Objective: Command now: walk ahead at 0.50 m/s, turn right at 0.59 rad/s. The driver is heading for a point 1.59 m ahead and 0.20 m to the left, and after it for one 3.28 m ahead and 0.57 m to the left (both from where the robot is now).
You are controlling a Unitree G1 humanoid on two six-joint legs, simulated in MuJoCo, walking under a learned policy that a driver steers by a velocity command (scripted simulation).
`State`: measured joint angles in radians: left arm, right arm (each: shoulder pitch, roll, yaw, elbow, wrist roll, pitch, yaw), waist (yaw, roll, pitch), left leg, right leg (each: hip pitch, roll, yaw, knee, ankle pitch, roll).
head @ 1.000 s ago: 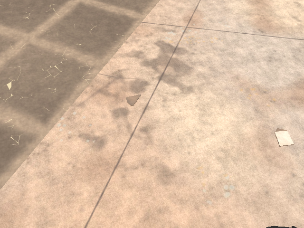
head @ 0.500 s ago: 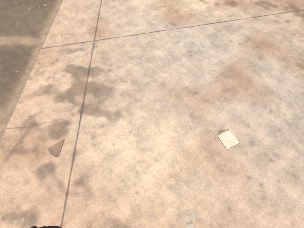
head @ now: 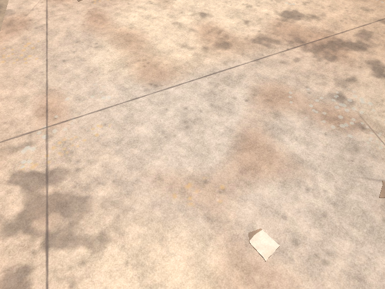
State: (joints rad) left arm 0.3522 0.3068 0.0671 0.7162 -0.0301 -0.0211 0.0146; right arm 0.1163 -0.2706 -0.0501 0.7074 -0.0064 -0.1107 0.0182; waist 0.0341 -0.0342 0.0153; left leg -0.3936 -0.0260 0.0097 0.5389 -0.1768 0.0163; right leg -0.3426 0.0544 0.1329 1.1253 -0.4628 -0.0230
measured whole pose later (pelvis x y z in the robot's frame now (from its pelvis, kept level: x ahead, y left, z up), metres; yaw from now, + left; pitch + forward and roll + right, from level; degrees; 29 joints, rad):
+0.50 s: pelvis +0.26 -0.07 +0.00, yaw -8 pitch +2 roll +1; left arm 0.13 0.27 0.04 0.64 -0.01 -0.05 -0.03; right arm 0.33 -0.30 -0.04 0.89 0.03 -0.08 0.01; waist -0.04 0.01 0.04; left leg -0.28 0.05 0.00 1.08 -0.47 0.01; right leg -0.41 0.01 -0.03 0.56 -0.18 -0.05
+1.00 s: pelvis +0.54 -0.05 -0.01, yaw +0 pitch +2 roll -1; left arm 0.30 0.30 0.06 0.82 0.01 -0.05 0.02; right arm 0.09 -0.30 -0.05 0.74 0.00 -0.06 0.05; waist 0.03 0.01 0.05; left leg -0.51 -0.04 0.01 0.61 -0.14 0.08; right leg -0.17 -0.01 -0.03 0.96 -0.51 0.04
